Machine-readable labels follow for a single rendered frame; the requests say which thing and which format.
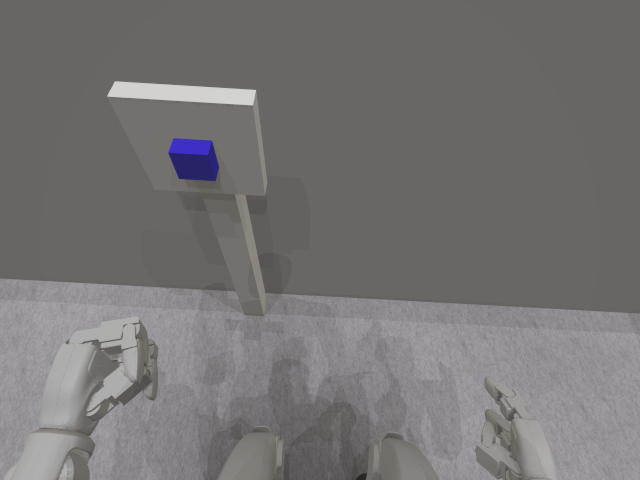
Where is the right robot hand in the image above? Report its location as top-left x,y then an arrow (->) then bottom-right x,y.
476,377 -> 559,480

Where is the left robot forearm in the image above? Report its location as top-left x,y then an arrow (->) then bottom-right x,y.
2,429 -> 95,480

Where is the left robot hand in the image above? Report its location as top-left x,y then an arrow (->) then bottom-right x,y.
38,317 -> 159,436

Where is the button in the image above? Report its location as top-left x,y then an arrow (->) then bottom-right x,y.
168,138 -> 219,181

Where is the left robot shin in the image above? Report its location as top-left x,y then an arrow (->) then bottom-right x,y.
252,426 -> 272,434

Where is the robot right thigh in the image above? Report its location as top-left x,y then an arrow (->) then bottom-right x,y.
367,438 -> 440,480

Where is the panel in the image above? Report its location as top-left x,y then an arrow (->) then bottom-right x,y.
107,81 -> 267,316

